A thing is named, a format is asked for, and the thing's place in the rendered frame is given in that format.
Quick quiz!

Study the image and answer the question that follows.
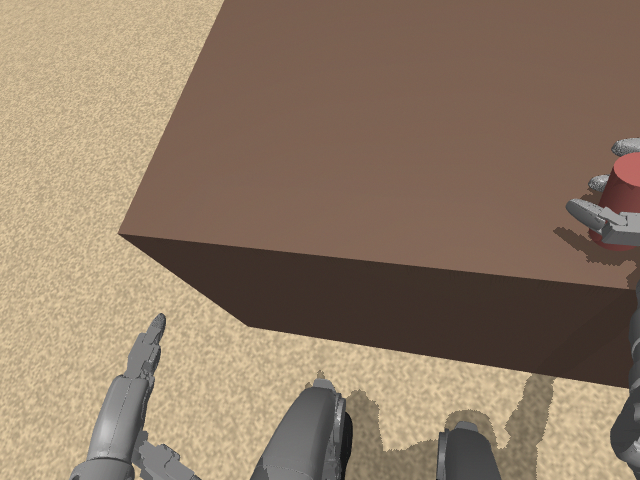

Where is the right robot arm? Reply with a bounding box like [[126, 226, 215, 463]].
[[610, 280, 640, 480]]

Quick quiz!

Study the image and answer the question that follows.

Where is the left robot hand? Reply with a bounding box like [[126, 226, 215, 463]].
[[86, 313, 202, 480]]

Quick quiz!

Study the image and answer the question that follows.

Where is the left robot arm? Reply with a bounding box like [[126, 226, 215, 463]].
[[69, 457, 135, 480]]

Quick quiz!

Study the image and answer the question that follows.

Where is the left robot foot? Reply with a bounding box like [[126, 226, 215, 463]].
[[321, 412, 353, 480]]

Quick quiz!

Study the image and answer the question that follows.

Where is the can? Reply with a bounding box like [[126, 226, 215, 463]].
[[589, 152, 640, 251]]

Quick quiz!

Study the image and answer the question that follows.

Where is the right robot hand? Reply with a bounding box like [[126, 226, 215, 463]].
[[565, 138, 640, 246]]

